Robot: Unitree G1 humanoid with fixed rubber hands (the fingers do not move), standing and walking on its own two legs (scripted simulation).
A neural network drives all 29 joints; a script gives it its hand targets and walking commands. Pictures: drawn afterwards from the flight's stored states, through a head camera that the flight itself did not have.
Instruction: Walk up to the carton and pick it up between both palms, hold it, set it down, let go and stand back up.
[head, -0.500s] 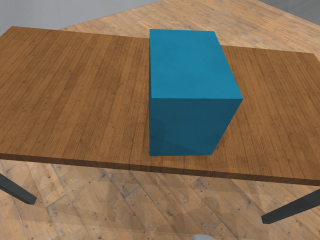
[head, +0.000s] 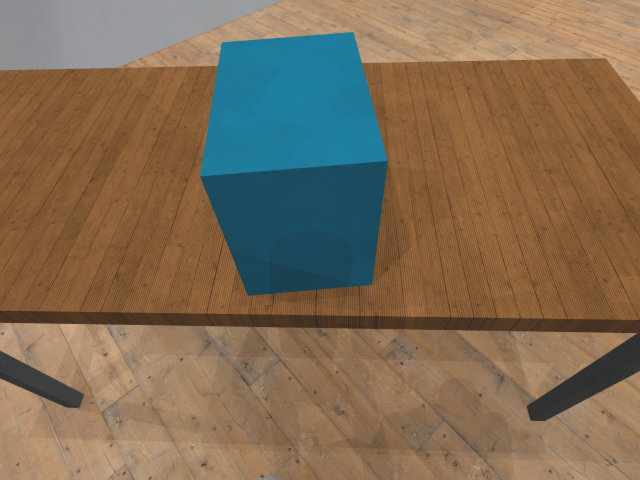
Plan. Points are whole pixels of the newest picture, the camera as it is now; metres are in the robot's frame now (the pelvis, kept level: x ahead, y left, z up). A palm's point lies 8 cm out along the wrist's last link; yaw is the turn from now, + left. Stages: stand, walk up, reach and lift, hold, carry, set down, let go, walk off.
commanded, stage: walk up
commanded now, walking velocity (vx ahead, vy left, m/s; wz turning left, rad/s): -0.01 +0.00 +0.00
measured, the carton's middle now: (299, 167) +0.50 +0.04 +0.09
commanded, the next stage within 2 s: none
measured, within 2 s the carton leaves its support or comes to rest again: neither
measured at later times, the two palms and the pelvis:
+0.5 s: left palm out of the picture -0.05 +0.22 -0.11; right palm out of the picture +0.00 -0.27 -0.14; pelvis -0.04 -0.02 +0.02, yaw +2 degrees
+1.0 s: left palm out of the picture -0.08 +0.25 -0.13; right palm out of the picture -0.03 -0.18 -0.14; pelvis -0.04 +0.03 +0.01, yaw +0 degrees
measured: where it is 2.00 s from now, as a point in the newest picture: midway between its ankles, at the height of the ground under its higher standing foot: outside the picture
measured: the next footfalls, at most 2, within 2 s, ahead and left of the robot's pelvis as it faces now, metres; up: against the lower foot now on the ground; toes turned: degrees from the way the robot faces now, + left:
right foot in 0.02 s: +0.01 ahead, -0.13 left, +0.00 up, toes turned -2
left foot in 0.58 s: -0.03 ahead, +0.13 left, +0.00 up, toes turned +4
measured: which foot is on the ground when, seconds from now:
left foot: down 0.00-0.02, up 0.04-0.56, down 0.58-1.00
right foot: up 0.00-0.00, down 0.02-0.62, up 0.64-0.88, down 0.90-1.00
